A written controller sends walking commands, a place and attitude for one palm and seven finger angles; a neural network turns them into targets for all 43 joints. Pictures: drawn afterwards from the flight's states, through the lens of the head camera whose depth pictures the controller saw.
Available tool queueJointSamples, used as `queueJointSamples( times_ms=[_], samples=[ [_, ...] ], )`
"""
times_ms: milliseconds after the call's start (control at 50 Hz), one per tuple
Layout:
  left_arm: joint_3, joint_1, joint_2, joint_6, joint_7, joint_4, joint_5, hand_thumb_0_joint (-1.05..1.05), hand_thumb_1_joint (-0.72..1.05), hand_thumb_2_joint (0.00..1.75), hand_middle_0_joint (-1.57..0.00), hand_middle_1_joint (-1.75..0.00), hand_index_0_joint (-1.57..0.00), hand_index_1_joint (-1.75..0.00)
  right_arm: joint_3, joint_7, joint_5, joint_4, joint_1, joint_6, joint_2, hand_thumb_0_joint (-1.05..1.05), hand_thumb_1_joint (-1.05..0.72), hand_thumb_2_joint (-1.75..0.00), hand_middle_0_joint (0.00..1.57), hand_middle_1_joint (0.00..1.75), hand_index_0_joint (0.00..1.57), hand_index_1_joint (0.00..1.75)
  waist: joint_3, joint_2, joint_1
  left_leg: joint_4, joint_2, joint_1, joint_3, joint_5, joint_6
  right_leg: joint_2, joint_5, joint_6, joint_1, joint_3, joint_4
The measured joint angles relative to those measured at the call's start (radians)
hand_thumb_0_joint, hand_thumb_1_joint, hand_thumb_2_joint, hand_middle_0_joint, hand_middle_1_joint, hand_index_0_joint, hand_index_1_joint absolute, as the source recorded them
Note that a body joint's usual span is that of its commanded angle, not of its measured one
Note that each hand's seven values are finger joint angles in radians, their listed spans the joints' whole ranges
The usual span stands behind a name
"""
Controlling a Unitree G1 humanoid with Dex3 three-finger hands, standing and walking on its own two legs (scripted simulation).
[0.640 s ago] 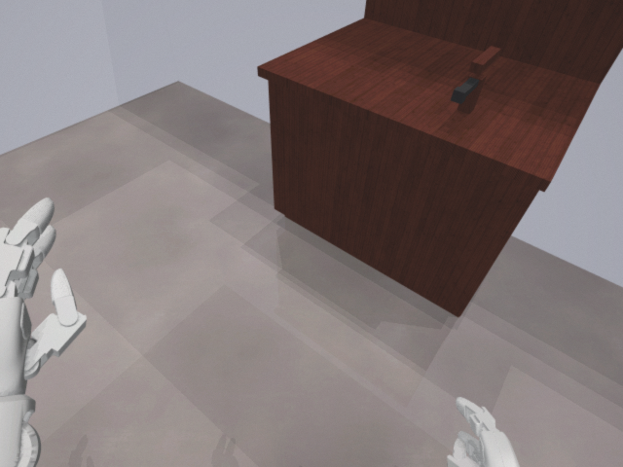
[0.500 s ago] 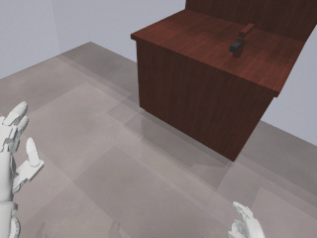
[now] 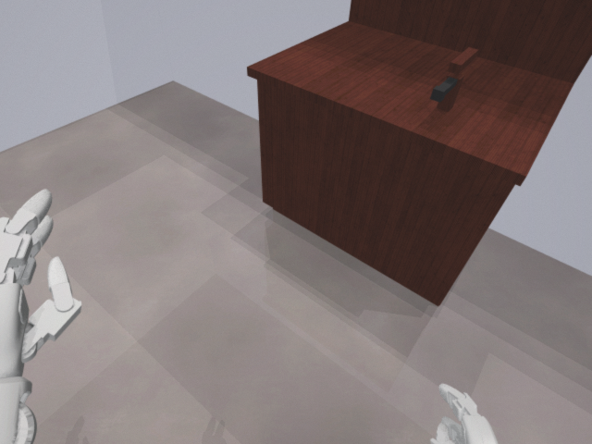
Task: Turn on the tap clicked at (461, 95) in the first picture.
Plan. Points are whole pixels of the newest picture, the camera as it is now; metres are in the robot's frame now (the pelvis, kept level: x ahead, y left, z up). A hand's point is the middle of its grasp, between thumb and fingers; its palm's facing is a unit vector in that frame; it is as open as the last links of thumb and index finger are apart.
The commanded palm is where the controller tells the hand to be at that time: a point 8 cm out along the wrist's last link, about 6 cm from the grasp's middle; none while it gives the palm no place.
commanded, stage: walk to a spot facing it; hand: left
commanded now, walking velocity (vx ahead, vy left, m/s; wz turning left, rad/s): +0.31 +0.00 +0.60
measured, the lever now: (438, 93) +0.92 -0.32 +0.05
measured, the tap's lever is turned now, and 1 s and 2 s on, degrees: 0 0 0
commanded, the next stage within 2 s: turn to face it in 0.94 s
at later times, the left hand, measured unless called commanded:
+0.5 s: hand (63, 268) +0.25 +0.26 +0.17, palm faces +0.52 -0.69 -0.51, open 7.4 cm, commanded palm +0.19 +0.29 +0.18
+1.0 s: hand (11, 236) +0.28 +0.33 +0.18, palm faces +0.74 -0.53 -0.42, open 7.4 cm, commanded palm +0.19 +0.33 +0.18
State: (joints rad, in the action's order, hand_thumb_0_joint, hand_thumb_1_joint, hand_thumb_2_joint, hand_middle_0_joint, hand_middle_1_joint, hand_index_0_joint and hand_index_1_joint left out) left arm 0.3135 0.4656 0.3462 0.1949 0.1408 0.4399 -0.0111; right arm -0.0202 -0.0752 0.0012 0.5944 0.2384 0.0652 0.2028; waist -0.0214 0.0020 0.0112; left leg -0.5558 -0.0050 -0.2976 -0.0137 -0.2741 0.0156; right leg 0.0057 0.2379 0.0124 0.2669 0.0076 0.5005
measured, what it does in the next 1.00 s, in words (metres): walks ahead, turning left: right foot, then left foot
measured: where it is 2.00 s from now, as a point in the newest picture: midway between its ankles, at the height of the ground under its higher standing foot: outside the picture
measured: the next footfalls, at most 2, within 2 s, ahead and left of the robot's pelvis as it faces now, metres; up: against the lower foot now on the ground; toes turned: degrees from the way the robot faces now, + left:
right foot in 0.50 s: +0.20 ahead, -0.11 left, +0.00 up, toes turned +6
left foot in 0.88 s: +0.22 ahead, +0.17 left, +0.00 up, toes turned +35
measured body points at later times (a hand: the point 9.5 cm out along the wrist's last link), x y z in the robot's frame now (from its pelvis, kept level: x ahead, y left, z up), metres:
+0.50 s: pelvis +0.09 -0.01 -0.01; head +0.11 -0.02 +0.44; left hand +0.22 +0.30 +0.20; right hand +0.27 -0.19 -0.12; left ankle +0.03 +0.12 -0.73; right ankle +0.16 -0.11 -0.74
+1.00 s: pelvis +0.19 +0.01 -0.02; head +0.21 +0.04 +0.43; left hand +0.24 +0.36 +0.20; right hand +0.47 -0.09 -0.09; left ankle +0.19 +0.15 -0.73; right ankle +0.21 -0.12 -0.65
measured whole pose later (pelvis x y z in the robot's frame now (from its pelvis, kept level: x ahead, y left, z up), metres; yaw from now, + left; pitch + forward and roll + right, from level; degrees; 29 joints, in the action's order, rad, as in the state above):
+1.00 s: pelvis +0.19 +0.01 -0.02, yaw +29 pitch -1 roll +1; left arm 0.40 0.38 0.43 0.18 0.16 0.57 -0.02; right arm 0.01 -0.04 -0.02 0.56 0.12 0.05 0.15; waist 0.11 -0.06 0.02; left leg -0.67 -0.05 -0.39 0.10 -0.25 0.02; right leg 0.11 0.53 0.07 0.49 0.07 1.26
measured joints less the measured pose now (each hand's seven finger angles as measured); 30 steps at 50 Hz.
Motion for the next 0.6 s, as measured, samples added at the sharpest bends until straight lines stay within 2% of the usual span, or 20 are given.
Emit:
queueJointSamples(
  times_ms=[100,180,240,280,320,380,440,480,500,520,540,600],
  samples=[
    [0.01,0.003,0.011,-0.003,0.014,0.035,0.007,0.02,0.89,0.9,-0.21,-0.3,-0.21,-0.3,0.012,-0.002,0.001,0.012,0.028,-0.005,0.012,0.02,-0.91,-0.9,0.21,0.3,0.2,0.3,-0.003,-0.009,0.02,-0.119,0.01,-0.056,-0.006,-0.1,0.019,0.034,0.061,0.001,0.029,0.044,0.101],
    [0.042,0.001,0.019,0.006,0.021,0.065,0.002,0.02,0.89,0.9,-0.21,-0.3,-0.21,-0.3,0.016,-0.003,-0.001,0.035,0.043,-0.01,0.015,0.02,-0.91,-0.9,0.2,0.3,0.2,0.3,0.011,-0.05,0.014,-0.147,0.028,-0.04,0.039,-0.055,0.014,0.084,0.186,0.01,0.052,0.042,0.251],
    [0.064,-0.002,0.012,0.013,0.025,0.043,0.013,0.02,0.89,0.9,-0.21,-0.3,-0.21,-0.3,0.02,-0.001,0.007,0.059,0.04,0.004,-0.013,0.02,-0.91,-0.9,0.2,0.3,0.2,0.3,0.012,-0.033,0.025,-0.145,0.03,-0.027,0.017,-0.095,0.024,0.042,0.287,0.01,0.133,0.015,0.499],
    [0.063,-0.007,0.013,0.01,0.018,0.041,0.015,0.02,0.89,0.9,-0.21,-0.3,-0.21,-0.3,0.014,0.012,0.007,0.073,0.039,0.011,-0.037,0.02,-0.91,-0.9,0.2,0.3,0.2,0.3,0.018,-0.023,0.03,-0.102,0.026,-0.003,-0.011,-0.077,0.019,0.024,0.285,0.016,0.176,0.022,0.575],
    [0.055,0.004,0.012,0.014,0.009,0.056,0.012,0.02,0.89,0.9,-0.2,-0.3,-0.2,-0.3,0.003,0.025,0.007,0.08,0.041,0.019,-0.054,0.02,-0.91,-0.9,0.2,0.3,0.2,0.3,0.022,-0.01,0.03,-0.054,0.018,0.023,-0.035,-0.059,0.016,0.019,0.255,0.023,0.201,0.041,0.553],
    [0.045,0.038,0.014,0.025,-0.007,0.08,0.006,0.02,0.89,0.9,-0.2,-0.3,-0.2,-0.3,-0.009,0.034,0.006,0.076,0.043,0.03,-0.068,0.02,-0.91,-0.9,0.21,0.3,0.2,0.3,0.026,0.012,0.022,0.002,0.005,0.059,-0.063,-0.046,0.005,0.021,0.202,0.031,0.203,0.072,0.428],
    [0.047,0.054,0.028,0.031,-0.018,0.075,0.004,0.02,0.89,0.9,-0.21,-0.3,-0.2,-0.3,-0.012,0.029,0.008,0.066,0.037,0.035,-0.068,0.02,-0.91,-0.9,0.21,0.3,0.2,0.3,0.032,0.036,0.011,0.01,-0.003,0.082,-0.089,-0.061,-0.012,0.017,0.164,0.036,0.156,0.101,0.259],
    [0.055,0.047,0.045,0.024,-0.022,0.06,0.006,0.02,0.89,0.9,-0.21,-0.3,-0.21,-0.3,-0.011,0.022,0.007,0.056,0.032,0.032,-0.061,0.02,-0.91,-0.9,0.21,0.3,0.21,0.3,0.033,0.048,0.004,-0.033,-0.001,0.077,-0.112,-0.097,-0.024,0.01,0.126,0.028,0.085,0.118,0.104],
    [0.058,0.035,0.055,0.019,-0.022,0.055,0.01,0.02,0.89,0.9,-0.21,-0.3,-0.21,-0.3,-0.008,0.018,0.004,0.051,0.028,0.028,-0.055,0.02,-0.9,-0.9,0.21,0.3,0.21,0.3,0.032,0.048,0.002,-0.096,0.005,0.05,-0.111,-0.126,-0.015,0.014,0.068,0.006,0.063,0.123,0.052],
    [0.054,0.01,0.053,0.015,-0.023,0.043,0.012,0.02,0.89,0.9,-0.21,-0.3,-0.21,-0.3,-0.001,0.015,0.003,0.055,0.012,0.022,-0.043,0.02,-0.9,-0.9,0.21,0.3,0.21,0.3,0.04,0.054,-0.001,-0.214,0.004,0.006,-0.095,-0.168,-0.008,0.019,0.015,-0.021,0.068,0.138,0.074],
    [0.044,-0.019,0.043,0.011,-0.023,0.028,0.013,0.02,0.89,0.9,-0.21,-0.3,-0.21,-0.3,0.007,0.013,0.006,0.066,-0.005,0.014,-0.029,0.02,-0.91,-0.9,0.21,0.3,0.21,0.3,0.05,0.058,-0.003,-0.35,0.006,-0.045,-0.076,-0.19,-0.007,0.028,0.016,-0.04,0.068,0.155,0.106],
    [0.031,-0.039,0.006,0.011,-0.018,0.002,0.014,0.02,0.89,0.9,-0.21,-0.3,-0.21,-0.31,0.029,0.015,0.01,0.08,-0.04,-0.014,0.013,0.02,-0.91,-0.9,0.21,0.3,0.2,0.3,0.062,0.043,-0.005,-0.657,-0.004,-0.181,-0.002,-0.167,-0.025,0.062,0.065,-0.052,0.032,0.185,0.119]
  ],
)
